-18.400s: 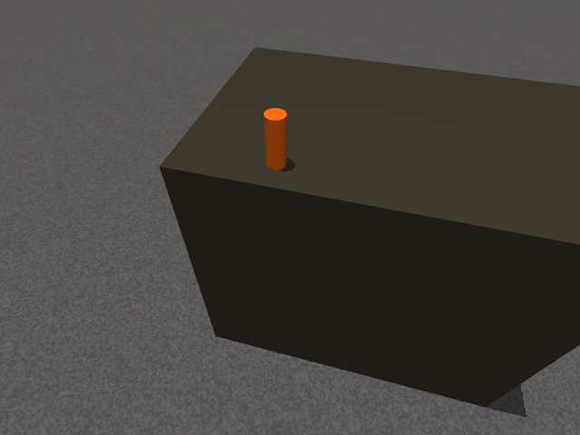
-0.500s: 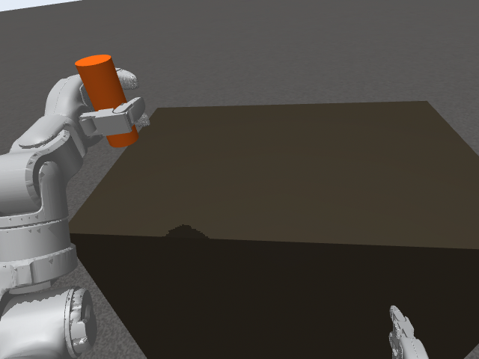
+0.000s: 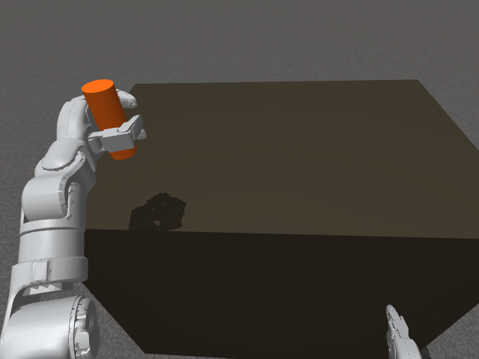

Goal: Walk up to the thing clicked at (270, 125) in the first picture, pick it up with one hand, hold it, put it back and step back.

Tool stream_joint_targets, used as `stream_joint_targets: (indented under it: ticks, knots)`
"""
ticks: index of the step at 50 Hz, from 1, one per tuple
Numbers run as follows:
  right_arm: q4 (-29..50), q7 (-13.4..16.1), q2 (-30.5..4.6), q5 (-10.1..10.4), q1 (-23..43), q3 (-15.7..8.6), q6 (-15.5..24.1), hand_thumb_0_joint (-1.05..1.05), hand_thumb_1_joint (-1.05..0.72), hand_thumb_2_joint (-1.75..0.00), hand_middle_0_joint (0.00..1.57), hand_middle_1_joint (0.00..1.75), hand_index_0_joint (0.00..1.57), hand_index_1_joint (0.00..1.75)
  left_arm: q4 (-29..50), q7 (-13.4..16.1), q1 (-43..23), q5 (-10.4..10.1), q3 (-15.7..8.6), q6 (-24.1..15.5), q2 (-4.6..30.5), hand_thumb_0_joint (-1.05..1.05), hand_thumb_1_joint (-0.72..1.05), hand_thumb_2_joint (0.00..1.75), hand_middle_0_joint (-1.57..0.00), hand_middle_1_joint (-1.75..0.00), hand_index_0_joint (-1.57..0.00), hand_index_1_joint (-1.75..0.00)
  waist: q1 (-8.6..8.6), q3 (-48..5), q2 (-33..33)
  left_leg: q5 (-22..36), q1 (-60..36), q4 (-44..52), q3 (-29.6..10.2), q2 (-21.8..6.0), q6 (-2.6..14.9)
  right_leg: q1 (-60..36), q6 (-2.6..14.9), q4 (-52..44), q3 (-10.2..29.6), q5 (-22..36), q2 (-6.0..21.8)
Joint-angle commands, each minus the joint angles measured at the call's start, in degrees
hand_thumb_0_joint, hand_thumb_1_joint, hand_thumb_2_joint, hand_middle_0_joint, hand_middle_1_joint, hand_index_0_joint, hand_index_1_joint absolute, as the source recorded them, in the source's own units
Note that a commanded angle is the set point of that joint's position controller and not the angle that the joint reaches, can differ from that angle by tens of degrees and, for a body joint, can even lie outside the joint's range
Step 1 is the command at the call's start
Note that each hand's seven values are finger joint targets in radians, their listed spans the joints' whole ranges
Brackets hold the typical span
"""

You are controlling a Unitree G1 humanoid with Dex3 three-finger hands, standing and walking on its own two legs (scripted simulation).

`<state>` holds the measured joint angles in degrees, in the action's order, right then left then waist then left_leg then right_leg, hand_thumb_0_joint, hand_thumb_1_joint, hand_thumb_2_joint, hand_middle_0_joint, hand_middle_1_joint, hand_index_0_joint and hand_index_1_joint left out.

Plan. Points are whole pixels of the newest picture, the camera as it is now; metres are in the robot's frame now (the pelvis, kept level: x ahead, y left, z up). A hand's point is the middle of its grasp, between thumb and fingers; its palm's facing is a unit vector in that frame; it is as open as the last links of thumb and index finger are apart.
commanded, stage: crouch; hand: left
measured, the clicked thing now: (111, 121) +0.41 +0.19 +0.25
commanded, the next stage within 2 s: lower in 0.34 s
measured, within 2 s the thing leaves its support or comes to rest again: rests again in 1.72 s
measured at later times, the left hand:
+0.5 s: hand (136, 134) +0.44 +0.17 +0.20, palm faces +0.11 -0.99 -0.02, open 5.4 cm
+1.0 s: hand (149, 160) +0.44 +0.17 +0.14, palm faces +0.10 -0.99 -0.03, open 5.4 cm
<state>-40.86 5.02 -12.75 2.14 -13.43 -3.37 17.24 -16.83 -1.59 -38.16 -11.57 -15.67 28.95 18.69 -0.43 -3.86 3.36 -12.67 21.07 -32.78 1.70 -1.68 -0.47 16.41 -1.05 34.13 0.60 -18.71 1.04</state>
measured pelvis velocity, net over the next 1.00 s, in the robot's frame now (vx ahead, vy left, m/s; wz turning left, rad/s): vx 0.02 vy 0.00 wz -0.01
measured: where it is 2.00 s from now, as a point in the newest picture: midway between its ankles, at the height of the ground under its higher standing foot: outside the picture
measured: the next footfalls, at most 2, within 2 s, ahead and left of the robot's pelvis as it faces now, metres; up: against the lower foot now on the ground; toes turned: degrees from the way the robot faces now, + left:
none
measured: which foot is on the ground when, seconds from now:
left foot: down 0.00-1.00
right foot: down 0.00-1.00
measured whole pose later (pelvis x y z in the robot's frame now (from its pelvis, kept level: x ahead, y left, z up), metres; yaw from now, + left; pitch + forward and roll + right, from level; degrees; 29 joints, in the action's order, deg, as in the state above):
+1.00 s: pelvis +0.02 +0.00 +0.00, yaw +0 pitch +4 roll +0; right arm -39.3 3.2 -11.9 1.2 -11.5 -2.1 11.3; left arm -32.4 -2.6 -31.4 -9.4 -13.1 2.6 16.5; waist -2.6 -2.9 1.7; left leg -13.1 22.0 -31.1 1.9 -2.2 -0.7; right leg 17.0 -0.8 31.3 0.7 -18.3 0.5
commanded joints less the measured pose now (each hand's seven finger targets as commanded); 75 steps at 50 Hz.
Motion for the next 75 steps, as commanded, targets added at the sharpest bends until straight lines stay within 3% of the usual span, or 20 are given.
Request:
stream_joint_targets:
  ticks: [1, 8, 9, 15, 21, 23, 27, 29, 32, 39, 42, 45, 47, 51, 53, 54, 62, 69, 71, 75]
  knots:
    - [10.15, 0.51, -6.48, 0.22, 6.71, -1.66, 3.38, 0.0, 0.56, -0.05, 0.05, 0.05, 0.05, 0.05, 11.12, -0.79, -28.17, -0.17, -1.81, -6.8, 11.67, 0.0, 0.61, 1.29, -1.36, -1.4, -1.37, -1.4, -0.34, -16.33, -2.99, 8.58, -15.89, 2.82, -0.45, 1.25, 1.33, 3.78, 0.56, -6.53, -2.44, 12.31, -1.36]
    - [9.74, -0.05, -6.51, -0.13, 4.45, -1.81, 3.3, 0.0, 0.56, -0.05, 0.05, 0.05, 0.05, 0.05, 9.72, -0.93, -28.67, 0.3, -2.47, -10.83, 12.64, 0.0, 0.6, 1.3, -1.37, -1.42, -1.38, -1.42, -1.11, -17.47, -2.71, 10.46, -16.81, 2.79, -0.49, 1.09, 1.39, 3.38, 0.5, -6.45, -2.6, 14.26, -1.49]
    - [9.34, -0.32, -5.01, -0.15, 4.62, -0.39, 3.21, 0.0, 0.56, -0.05, 0.05, 0.05, 0.05, 0.05, 9.15, -0.82, -28.84, 0.5, -2.4, -11.41, 12.51, 0.0, 0.6, 1.3, -1.36, -1.42, -1.37, -1.41, -0.31, -16.63, -2.28, 11.34, -16.19, 2.74, -0.49, 1.13, 1.41, 3.13, 0.6, -6.55, -2.68, 14.65, -1.42]
    - [10.45, -0.7, -5.74, -0.15, 4.67, -1.25, 2.8, 0.0, 0.55, -0.05, 0.05, 0.05, 0.05, 0.05, 10.24, -0.47, -29.35, 0.59, -3.61, -14.68, 13.96, 0.0, 0.56, 1.31, -1.37, -1.43, -1.38, -1.43, -0.19, -17.64, -1.32, 13.41, -16.84, 2.38, -0.25, 1.1, 1.39, 1.67, 0.48, -6.6, -2.45, 16.87, -1.29]
    - [10.9, -1.1, -5.13, -0.15, 6.5, -0.72, 2.1, 0.0, 0.54, -0.05, 0.05, 0.05, 0.05, 0.05, 6.14, -1.03, -25.91, 1.08, -1.78, -15.76, 11.75, 0.0, 0.56, 1.33, -1.39, -1.45, -1.4, -1.45, -0.58, -15.55, -2.54, 10.94, -14.76, 3.19, 0.16, 1.46, 1.62, 1.73, 0.45, -7.48, -2.12, 15.57, -1.11]
    - [11.56, -1.03, -5.69, -0.3, 6.73, -1.01, 1.84, 0.0, 0.54, -0.06, 0.05, 0.05, 0.05, 0.05, 6.51, -0.86, -26.14, 0.98, -3.2, -16.6, 13.02, 0.0, 0.56, 1.33, -1.42, -1.48, -1.43, -1.48, -0.22, -17.65, -2.65, 12.61, -15.47, 3.13, -0.09, 1.26, 1.57, 0.27, 0.44, -7.17, -2.33, 16.91, -1.17]
    - [9.55, -1.57, -5.74, -0.29, 4.64, -1.25, 1.17, 0.0, 0.54, -0.06, 0.05, 0.05, 0.05, 0.05, 0.38, -1.61, -19.59, 1.28, -0.55, -17.57, 8.68, 0.0, 0.6, 1.36, -1.43, -1.5, -1.44, -1.5, -1.05, -14.62, -4.51, 12.83, -14.88, 3.31, -0.28, 0.87, 1.74, 2.7, 0.54, -7.41, -2.63, 16.58, -1.66]
    - [8.8, -1.79, -5.2, -0.46, 4.89, -0.52, 0.91, 0.0, 0.54, -0.05, 0.05, 0.05, 0.05, 0.05, 5.03, -1.41, -23.23, 1.43, -2.48, -19.43, 12.25, 0.0, 0.6, 1.35, -1.42, -1.49, -1.43, -1.49, -0.45, -16.5, -3.17, 14.12, -14.73, 2.85, 0.0, 1.18, 1.85, 1.22, 0.38, -7.12, -2.33, 18.26, -1.3]
    - [9.35, -1.89, -6.1, -0.55, 5.09, -1.19, 0.39, 0.0, 0.54, -0.05, 0.05, 0.05, 0.05, 0.05, 6.19, -1.58, -23.89, 1.31, -1.15, -21.64, 10.76, 0.0, 0.65, 1.35, -1.4, -1.48, -1.41, -1.48, -1.4, -19.89, -1.77, 16.91, -17.99, 2.31, -0.38, 0.68, 1.74, 1.91, 0.38, -6.54, -2.38, 20.12, -1.48]
    - [9.25, -1.23, -5.68, -0.64, 5.74, -0.9, -1.11, 0.0, 0.54, -0.05, 0.05, 0.05, 0.05, 0.05, 3.32, -0.54, -22.62, 2.02, -1.3, -26.52, 11.61, 0.0, 0.62, 1.39, -1.42, -1.52, -1.43, -1.51, -1.85, -19.49, -2.14, 14.71, -16.83, 2.15, -0.15, 0.83, 1.84, 1.33, 0.22, -6.84, -2.03, 19.04, -1.16]
    - [9.33, -1.45, -5.35, -0.6, 6.83, -0.47, -1.92, 0.0, 0.54, -0.05, 0.05, 0.05, 0.05, 0.05, -0.13, -1.06, -20.57, 1.49, 0.33, -28.33, 8.87, 0.0, 0.65, 1.39, -1.42, -1.51, -1.43, -1.51, -1.96, -17.44, -1.68, 13.75, -15.97, 2.58, -0.31, 0.52, 1.69, 2.33, 0.54, -7.13, -2.22, 17.81, -1.37]
    - [10.17, -1.24, -5.9, -0.58, 6.24, -1.16, -2.89, 0.0, 0.54, -0.05, 0.05, 0.05, 0.05, 0.05, 0.86, -0.77, -21.0, 1.61, -1.6, -30.55, 11.89, 0.0, 0.68, 1.4, -1.43, -1.53, -1.44, -1.52, -1.76, -18.22, -1.9, 14.16, -15.43, 2.48, -0.02, 0.7, 1.74, 1.46, 0.44, -6.95, -2.06, 18.65, -1.24]
    - [9.83, -1.35, -5.04, -0.61, 5.14, -0.54, -3.5, 0.0, 0.54, -0.05, 0.05, 0.05, 0.05, 0.05, -1.3, -1.16, -19.23, 1.66, 0.66, -31.09, 8.96, 0.0, 0.67, 1.4, -1.42, -1.52, -1.44, -1.52, -2.45, -17.68, -2.12, 14.73, -15.46, 2.35, 0.08, 0.65, 1.95, 1.47, 0.33, -7.19, -1.94, 19.49, -1.18]
    - [10.64, -1.42, -5.85, -0.61, 6.93, -0.81, -4.23, 0.0, 0.54, -0.05, 0.05, 0.05, 0.05, 0.05, -3.0, -1.17, -19.14, 0.97, -1.32, -33.0, 10.5, 0.0, 0.64, 1.39, -1.43, -1.53, -1.45, -1.52, -1.68, -17.61, -2.3, 14.63, -14.52, 2.28, -0.1, 0.42, 1.88, 1.57, 0.46, -6.69, -2.07, 19.03, -1.3]
    - [10.81, -1.35, -6.81, -0.69, 5.72, -1.68, -4.79, 0.0, 0.53, -0.06, 0.05, 0.05, 0.05, 0.05, -4.74, -1.0, -18.97, 1.43, -0.46, -33.58, 10.07, 0.0, 0.65, 1.41, -1.45, -1.54, -1.46, -1.54, -2.74, -17.76, -2.73, 14.28, -15.1, 2.14, -0.19, 0.2, 1.92, 2.49, 0.49, -6.76, -2.01, 18.6, -1.4]
    - [9.98, -1.57, -4.94, -0.6, 6.04, -0.16, -5.04, 0.0, 0.53, -0.05, 0.05, 0.05, 0.05, 0.05, -4.11, -1.06, -18.8, 1.56, 0.44, -34.1, 9.17, 0.0, 0.62, 1.4, -1.44, -1.54, -1.45, -1.54, -1.9, -16.07, -1.88, 12.98, -14.1, 2.41, -0.18, 0.26, 1.74, 2.76, 0.64, -6.81, -2.08, 17.33, -1.45]
    - [11.96, -1.11, -5.71, -0.68, 6.87, -0.78, -6.82, 0.0, 0.53, -0.06, 0.05, 0.05, 0.05, 0.05, -4.68, -1.35, -21.05, 1.45, -0.82, -37.78, 11.92, 0.0, 0.64, 1.39, -1.44, -1.52, -1.45, -1.52, -2.4, -19.81, -2.11, 14.72, -13.37, 0.67, 0.27, 0.7, 2.24, 1.8, 0.09, -5.9, -1.18, 20.15, -0.84]
    - [13.39, -1.54, -5.45, -0.72, 7.47, -0.83, -7.72, 0.0, 0.53, -0.06, 0.05, 0.05, 0.05, 0.05, -8.86, -1.51, -18.24, 1.54, 0.61, -39.29, 9.37, 0.0, 0.64, 1.41, -1.44, -1.53, -1.45, -1.53, -2.61, -17.52, -1.1, 9.69, -11.85, 0.86, -0.55, -0.07, 1.5, 6.09, 1.03, -5.25, -2.05, 13.92, -1.69]
    - [13.33, -1.29, -6.27, -0.8, 5.51, -1.42, -8.25, 0.0, 0.53, -0.06, 0.05, 0.05, 0.05, 0.05, -8.45, -1.32, -19.38, 1.78, -0.48, -39.82, 11.42, 0.0, 0.68, 1.4, -1.42, -1.51, -1.43, -1.51, -2.94, -19.25, -1.77, 10.45, -11.91, 0.38, -0.39, 0.06, 1.74, 5.27, 0.88, -5.0, -1.8, 14.97, -1.51]
    - [14.97, -1.43, -5.17, -0.6, 6.13, -0.68, -8.38, 0.0, 0.52, -0.06, 0.05, 0.05, 0.05, 0.05, -7.96, -1.9, -18.82, 1.31, 1.11, -40.64, 9.01, 0.0, 0.66, 1.39, -1.42, -1.5, -1.42, -1.5, -3.17, -19.43, -2.07, 11.31, -11.46, -0.68, -0.08, 0.18, 1.89, 5.59, 0.62, -4.22, -1.5, 16.15, -1.39]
